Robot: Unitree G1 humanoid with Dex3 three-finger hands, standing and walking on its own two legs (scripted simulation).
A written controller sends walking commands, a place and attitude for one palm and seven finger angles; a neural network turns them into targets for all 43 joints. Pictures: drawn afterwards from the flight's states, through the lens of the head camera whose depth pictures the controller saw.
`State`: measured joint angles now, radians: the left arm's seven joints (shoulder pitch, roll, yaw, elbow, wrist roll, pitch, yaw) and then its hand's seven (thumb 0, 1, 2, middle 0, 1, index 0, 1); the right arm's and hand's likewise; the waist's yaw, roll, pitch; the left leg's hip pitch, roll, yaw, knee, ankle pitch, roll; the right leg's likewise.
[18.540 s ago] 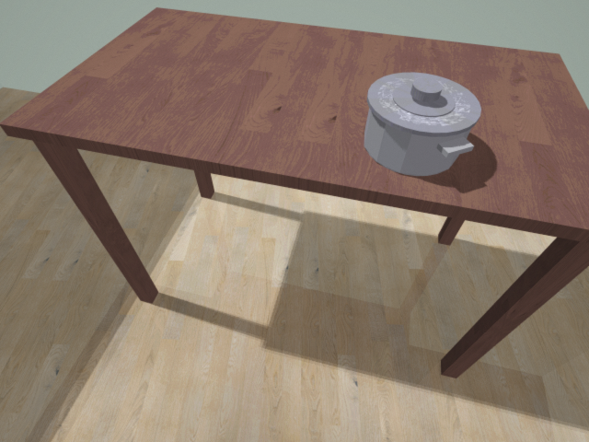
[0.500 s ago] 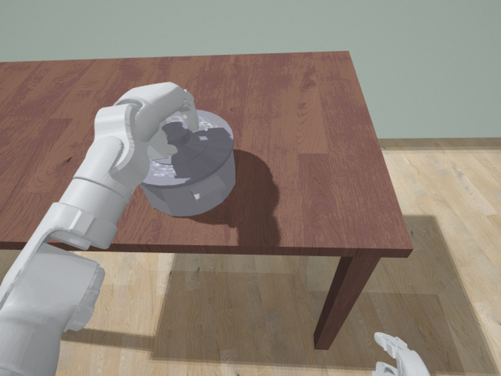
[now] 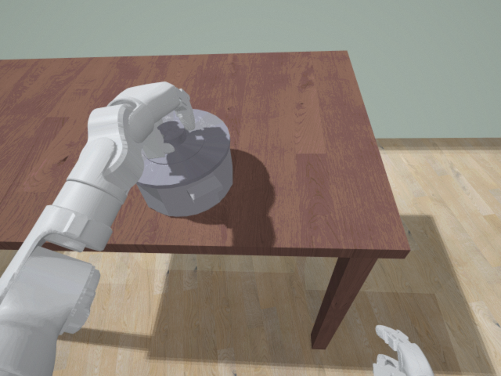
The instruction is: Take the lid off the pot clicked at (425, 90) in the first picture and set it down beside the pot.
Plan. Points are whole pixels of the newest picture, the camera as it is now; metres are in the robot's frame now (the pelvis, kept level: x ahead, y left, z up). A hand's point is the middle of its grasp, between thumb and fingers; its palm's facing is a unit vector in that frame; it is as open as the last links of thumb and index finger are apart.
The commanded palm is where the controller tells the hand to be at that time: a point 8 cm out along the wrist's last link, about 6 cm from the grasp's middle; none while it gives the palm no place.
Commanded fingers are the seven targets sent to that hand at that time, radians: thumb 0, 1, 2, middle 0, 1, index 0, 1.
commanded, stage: close the fingers and squeeze the knob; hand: left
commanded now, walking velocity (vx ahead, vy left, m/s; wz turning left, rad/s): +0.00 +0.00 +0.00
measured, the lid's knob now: (170, 134) +0.46 +0.15 +0.15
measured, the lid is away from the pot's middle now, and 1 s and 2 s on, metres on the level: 0.00 0.00 0.02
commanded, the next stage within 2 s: lift the lid straight up in 0.28 s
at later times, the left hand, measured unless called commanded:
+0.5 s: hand (161, 135) +0.43 +0.15 +0.17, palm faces -0.30 -0.12 -0.95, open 8.0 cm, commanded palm +0.42 +0.16 +0.25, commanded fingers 0.00 0.57 1.10 -0.83 -0.98 -0.82 -0.97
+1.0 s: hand (160, 117) +0.44 +0.15 +0.20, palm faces -0.29 -0.10 -0.95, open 7.9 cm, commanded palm +0.42 +0.16 +0.29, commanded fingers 0.00 0.58 1.10 -0.83 -0.98 -0.82 -0.97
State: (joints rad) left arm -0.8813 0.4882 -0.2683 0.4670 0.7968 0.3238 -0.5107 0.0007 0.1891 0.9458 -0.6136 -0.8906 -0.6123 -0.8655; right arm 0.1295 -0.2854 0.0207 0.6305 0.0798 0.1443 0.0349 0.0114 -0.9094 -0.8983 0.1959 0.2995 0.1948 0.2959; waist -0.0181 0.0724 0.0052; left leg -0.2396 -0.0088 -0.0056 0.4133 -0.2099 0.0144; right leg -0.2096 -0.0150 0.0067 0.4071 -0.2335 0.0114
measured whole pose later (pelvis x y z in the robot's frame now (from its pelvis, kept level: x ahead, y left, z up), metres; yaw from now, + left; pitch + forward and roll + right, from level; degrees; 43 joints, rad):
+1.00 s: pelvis +0.00 +0.00 +0.00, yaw +1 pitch +2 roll +0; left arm -1.02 0.48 -0.32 0.53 0.80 0.36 -0.57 0.01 0.17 0.92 -0.65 -0.87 -0.64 -0.87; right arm 0.12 -0.28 0.02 0.67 0.07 0.11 0.03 0.01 -0.91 -0.90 0.20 0.30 0.20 0.30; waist -0.01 0.08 0.02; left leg -0.22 -0.02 -0.02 0.38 -0.19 0.02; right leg -0.19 -0.02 0.00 0.38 -0.22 0.01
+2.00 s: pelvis +0.00 +0.01 +0.00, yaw +1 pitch +2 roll +0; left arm -1.22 0.52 -0.32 0.55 0.81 0.41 -0.62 0.01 0.16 0.92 -0.66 -0.87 -0.65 -0.87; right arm 0.14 -0.29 0.03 0.66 0.07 0.08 0.03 0.01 -0.91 -0.90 0.20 0.30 0.20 0.30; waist 0.00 0.08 0.01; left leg -0.21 -0.03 -0.01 0.35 -0.17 0.03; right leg -0.19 -0.04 0.00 0.36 -0.21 0.02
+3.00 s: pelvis -0.01 +0.00 +0.00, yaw +1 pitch +3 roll +0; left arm -1.22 0.65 -0.25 0.53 0.85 0.41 -0.66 0.00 0.16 0.92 -0.67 -0.88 -0.66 -0.87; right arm 0.13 -0.31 0.03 0.63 0.09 0.12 0.03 0.01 -0.91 -0.90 0.20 0.30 0.20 0.30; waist 0.01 0.07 0.01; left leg -0.24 -0.03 -0.02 0.36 -0.17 0.02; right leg -0.21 -0.03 0.00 0.37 -0.21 0.02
